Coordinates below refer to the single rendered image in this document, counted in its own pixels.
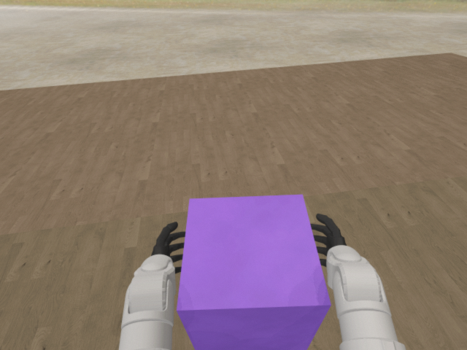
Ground carton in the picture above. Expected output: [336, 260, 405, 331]
[177, 195, 331, 350]

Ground right robot hand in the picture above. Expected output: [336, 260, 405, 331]
[310, 214, 346, 267]

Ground robot left forearm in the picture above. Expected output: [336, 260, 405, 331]
[119, 254, 176, 350]

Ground left robot hand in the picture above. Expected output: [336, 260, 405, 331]
[151, 222, 185, 273]

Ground robot right forearm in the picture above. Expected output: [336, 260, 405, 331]
[326, 245, 406, 350]

